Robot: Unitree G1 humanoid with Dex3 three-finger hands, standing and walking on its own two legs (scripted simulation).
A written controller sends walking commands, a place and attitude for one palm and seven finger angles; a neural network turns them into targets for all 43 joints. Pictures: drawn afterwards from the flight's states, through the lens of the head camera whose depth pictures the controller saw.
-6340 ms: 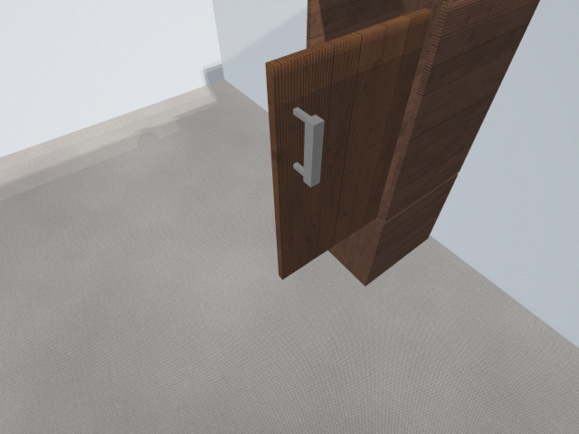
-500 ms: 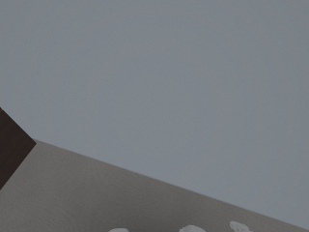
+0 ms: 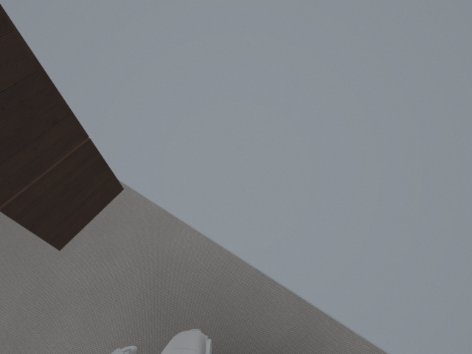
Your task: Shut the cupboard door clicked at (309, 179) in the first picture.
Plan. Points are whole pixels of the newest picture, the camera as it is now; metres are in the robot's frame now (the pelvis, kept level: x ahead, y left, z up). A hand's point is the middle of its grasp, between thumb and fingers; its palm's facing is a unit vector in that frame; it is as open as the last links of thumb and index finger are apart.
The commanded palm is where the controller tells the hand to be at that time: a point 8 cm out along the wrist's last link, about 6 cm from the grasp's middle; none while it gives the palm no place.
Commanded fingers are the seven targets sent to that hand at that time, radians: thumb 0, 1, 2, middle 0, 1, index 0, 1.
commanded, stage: turn to face it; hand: left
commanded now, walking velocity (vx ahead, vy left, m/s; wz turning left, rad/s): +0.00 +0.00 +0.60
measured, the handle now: out of the picture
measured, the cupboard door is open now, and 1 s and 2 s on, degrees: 90 90 90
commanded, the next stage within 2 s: take the last steps up to it in 1.50 s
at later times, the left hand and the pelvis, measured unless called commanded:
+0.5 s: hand out of the picture +0.07 +0.24 -0.16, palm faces +0.29 -0.92 -0.27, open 7.4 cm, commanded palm none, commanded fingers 0.00 0.90 0.90 -0.20 -0.30 -0.20 -0.30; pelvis +0.02 +0.01 +0.00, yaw +17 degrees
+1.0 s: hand out of the picture -0.06 +0.20 -0.19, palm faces +0.62 -0.74 -0.26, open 7.3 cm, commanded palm none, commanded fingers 0.00 0.90 0.90 -0.20 -0.30 -0.20 -0.30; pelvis +0.04 +0.01 -0.02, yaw +37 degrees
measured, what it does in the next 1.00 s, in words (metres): steps on the spot, turning left: left foot, then right foot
